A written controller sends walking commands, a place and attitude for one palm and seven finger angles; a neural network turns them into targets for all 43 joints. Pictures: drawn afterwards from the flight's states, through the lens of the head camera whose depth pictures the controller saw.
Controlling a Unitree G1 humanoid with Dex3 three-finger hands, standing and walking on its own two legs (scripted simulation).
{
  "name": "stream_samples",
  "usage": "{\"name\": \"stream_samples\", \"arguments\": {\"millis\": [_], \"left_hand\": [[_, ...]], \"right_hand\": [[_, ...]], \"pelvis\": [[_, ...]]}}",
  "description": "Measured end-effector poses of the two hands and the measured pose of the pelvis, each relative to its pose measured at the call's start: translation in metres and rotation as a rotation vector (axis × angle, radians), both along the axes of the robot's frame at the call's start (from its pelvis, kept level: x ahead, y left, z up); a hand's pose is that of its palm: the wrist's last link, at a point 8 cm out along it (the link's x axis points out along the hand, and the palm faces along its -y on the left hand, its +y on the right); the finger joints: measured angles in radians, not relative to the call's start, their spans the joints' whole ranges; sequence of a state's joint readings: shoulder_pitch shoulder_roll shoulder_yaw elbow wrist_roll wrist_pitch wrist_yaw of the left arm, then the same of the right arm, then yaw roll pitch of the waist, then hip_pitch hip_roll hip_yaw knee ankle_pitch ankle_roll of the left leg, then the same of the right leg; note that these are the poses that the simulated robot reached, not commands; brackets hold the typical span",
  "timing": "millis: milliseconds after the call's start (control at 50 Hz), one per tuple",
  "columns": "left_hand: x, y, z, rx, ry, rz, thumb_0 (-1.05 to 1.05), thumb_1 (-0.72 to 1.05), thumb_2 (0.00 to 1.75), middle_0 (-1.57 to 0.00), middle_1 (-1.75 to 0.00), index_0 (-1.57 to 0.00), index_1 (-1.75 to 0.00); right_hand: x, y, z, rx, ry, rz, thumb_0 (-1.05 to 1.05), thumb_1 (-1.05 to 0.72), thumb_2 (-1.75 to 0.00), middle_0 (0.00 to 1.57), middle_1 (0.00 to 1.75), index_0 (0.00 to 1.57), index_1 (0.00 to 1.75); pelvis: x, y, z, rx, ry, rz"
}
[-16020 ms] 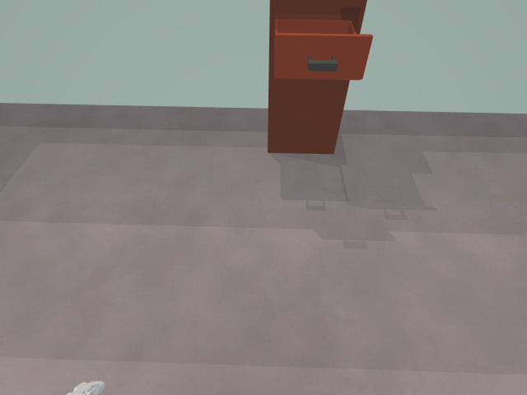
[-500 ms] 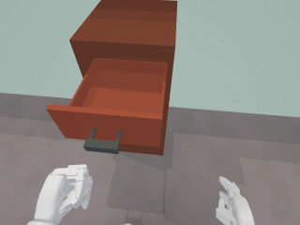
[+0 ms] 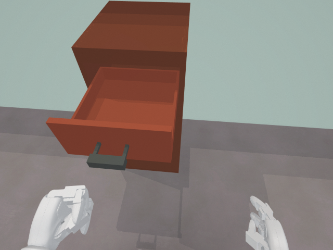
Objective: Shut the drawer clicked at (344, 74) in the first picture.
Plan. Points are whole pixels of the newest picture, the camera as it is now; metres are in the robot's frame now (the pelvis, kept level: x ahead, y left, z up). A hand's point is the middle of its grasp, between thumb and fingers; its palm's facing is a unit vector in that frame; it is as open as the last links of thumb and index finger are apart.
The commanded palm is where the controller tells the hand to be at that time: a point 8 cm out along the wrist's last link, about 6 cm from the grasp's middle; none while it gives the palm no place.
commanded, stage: bring the fist close to the handle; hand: left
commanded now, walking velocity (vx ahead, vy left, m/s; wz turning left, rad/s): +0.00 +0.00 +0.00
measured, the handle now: (109, 154) +0.37 +0.19 -0.02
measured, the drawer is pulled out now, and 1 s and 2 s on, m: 0.29 0.29 0.25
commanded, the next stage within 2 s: push the drawer shut in 1.32 s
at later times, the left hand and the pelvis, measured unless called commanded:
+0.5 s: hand (100, 199) +0.23 +0.17 +0.02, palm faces -0.06 -1.00 -0.06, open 3.3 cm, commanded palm +0.21 +0.23 +0.03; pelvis -0.01 +0.01 -0.02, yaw -1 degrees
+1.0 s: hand (112, 193) +0.26 +0.16 -0.02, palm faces -0.09 -0.99 -0.05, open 3.3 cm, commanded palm +0.24 +0.22 -0.01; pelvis -0.02 +0.01 -0.06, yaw -1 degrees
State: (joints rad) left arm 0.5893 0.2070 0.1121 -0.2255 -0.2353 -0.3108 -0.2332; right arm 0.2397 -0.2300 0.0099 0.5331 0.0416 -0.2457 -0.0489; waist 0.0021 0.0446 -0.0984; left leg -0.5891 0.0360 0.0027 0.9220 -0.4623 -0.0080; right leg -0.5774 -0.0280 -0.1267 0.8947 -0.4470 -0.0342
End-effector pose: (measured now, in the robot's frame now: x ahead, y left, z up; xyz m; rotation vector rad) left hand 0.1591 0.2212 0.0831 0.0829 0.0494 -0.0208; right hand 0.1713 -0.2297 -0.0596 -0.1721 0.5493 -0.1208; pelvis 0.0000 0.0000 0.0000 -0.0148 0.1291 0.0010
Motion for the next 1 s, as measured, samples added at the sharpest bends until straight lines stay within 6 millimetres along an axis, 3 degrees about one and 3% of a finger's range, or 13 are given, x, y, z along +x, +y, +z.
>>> {"name": "stream_samples", "arguments": {"millis": [140,520,1000], "left_hand": [[0.007,0.004,-0.018,-0.014,0.018,-0.003,0.02,0.90,0.90,-1.40,-1.60,-1.40,-1.60],[0.052,0.002,-0.056,-0.026,0.011,-0.042,0.02,0.90,0.90,-1.40,-1.60,-1.40,-1.60],[0.086,-0.005,-0.104,-0.036,-0.008,-0.069,0.02,0.90,0.90,-1.40,-1.60,-1.40,-1.60]], "right_hand": [[-0.002,-0.001,-0.005,-0.016,0.016,0.013,0.02,-0.90,-0.90,0.20,0.30,0.20,0.30],[-0.027,-0.003,-0.036,-0.038,0.126,-0.016,0.02,-0.90,-0.90,0.20,0.30,0.21,0.30],[-0.030,0.002,-0.077,-0.050,0.205,0.009,0.02,-0.90,-0.90,0.20,0.30,0.21,0.30]], "pelvis": [[-0.004,-0.001,-0.004,-0.001,0.017,0.003],[-0.008,0.007,-0.023,0.000,0.097,-0.012],[-0.022,0.012,-0.057,-0.008,0.194,-0.016]]}}
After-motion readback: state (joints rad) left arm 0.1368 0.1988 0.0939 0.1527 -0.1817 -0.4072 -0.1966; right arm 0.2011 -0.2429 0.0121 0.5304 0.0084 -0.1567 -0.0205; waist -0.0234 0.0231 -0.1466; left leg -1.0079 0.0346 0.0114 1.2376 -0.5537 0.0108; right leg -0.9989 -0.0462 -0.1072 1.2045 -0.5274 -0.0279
